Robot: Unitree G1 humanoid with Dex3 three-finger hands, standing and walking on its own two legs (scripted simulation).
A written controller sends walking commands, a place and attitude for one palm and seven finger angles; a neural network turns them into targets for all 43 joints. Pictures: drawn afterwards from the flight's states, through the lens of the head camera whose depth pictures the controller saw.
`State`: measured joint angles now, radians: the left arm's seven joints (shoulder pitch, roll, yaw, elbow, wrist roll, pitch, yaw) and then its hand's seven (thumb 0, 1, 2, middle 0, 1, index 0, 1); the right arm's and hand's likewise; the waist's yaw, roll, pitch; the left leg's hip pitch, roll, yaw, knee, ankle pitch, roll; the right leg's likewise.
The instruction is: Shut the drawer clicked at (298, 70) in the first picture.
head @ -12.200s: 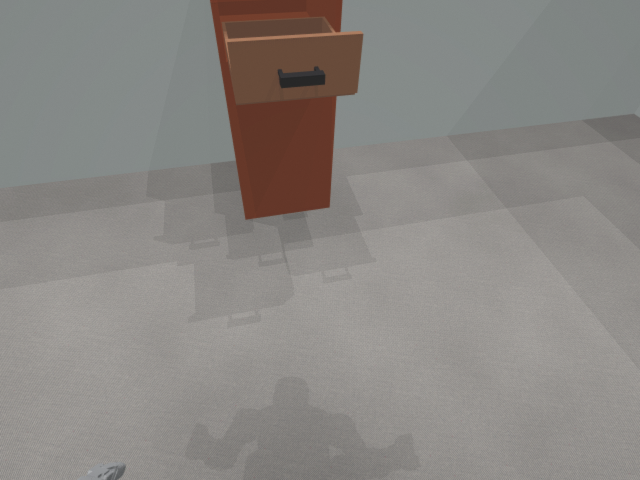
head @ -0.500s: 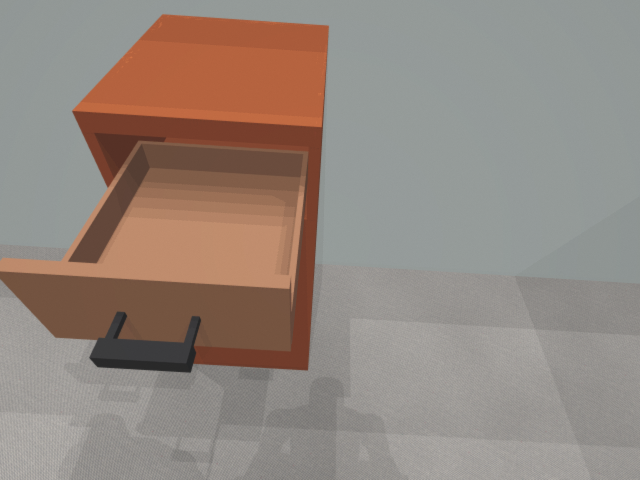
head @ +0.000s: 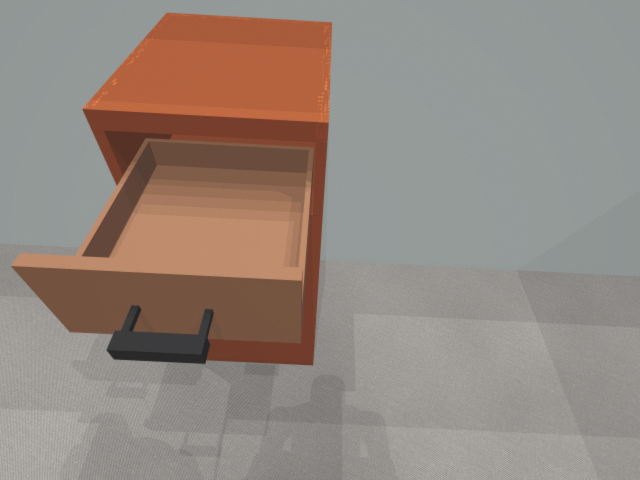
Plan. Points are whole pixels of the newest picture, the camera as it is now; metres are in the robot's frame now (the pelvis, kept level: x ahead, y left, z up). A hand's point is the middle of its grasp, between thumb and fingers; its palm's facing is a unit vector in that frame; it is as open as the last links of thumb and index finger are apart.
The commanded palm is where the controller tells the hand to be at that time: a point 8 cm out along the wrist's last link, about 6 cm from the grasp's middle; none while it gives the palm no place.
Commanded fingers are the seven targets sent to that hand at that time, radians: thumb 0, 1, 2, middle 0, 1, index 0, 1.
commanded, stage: raise the hand and make a fist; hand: left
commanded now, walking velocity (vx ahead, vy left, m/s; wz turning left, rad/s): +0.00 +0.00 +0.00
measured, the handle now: (165, 330) +0.29 +0.22 +0.02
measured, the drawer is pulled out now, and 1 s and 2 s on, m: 0.28 0.28 0.28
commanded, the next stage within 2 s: bring the fist close to the handle in 1.94 s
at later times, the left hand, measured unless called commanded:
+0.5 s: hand out of the picture +0.08 +0.15 -0.02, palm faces +0.10 -0.99 -0.06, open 6.0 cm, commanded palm +0.08 +0.21 -0.01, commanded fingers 0.00 0.90 0.90 -0.68 -0.82 -0.68 -0.82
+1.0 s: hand out of the picture +0.12 +0.19 +0.04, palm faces +0.10 -0.99 -0.11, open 3.4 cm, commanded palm +0.07 +0.23 +0.05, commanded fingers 0.00 0.90 0.90 -1.18 -1.36 -1.18 -1.36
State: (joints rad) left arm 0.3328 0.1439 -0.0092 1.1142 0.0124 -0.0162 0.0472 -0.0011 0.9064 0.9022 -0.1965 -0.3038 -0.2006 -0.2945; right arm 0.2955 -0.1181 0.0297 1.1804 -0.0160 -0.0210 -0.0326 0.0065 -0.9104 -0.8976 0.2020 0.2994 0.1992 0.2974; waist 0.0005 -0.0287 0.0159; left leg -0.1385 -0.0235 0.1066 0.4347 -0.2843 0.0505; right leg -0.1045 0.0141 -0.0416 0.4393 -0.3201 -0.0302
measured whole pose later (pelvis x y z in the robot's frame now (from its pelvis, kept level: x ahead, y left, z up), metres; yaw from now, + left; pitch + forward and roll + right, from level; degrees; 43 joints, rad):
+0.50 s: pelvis -0.07 -0.02 -0.06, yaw +4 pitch +8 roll +0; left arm 0.58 0.19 0.03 -0.04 -0.16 -0.55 -0.15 0.01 0.90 0.90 -0.49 -0.62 -0.45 -0.60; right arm 0.15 -0.28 -0.05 0.52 0.00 -0.25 0.00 0.01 -0.91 -0.90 0.20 0.30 0.20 0.30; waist 0.03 -0.02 -0.11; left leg -0.72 0.01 0.04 1.01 -0.42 0.03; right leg -0.65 0.01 -0.12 1.00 -0.49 -0.08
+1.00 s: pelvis -0.05 -0.02 -0.04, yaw +3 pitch +6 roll -1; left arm 0.57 0.25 0.22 -0.16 -0.29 -0.29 -0.27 0.01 0.90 0.90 -0.98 -1.16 -0.99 -1.15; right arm 0.30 -0.27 -0.02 0.62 0.05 -0.25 -0.06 0.02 -0.91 -0.90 0.20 0.30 0.20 0.30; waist 0.00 0.04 -0.09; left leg -0.55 0.01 0.03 0.84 -0.39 0.03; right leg -0.48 0.03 -0.11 0.81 -0.44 -0.06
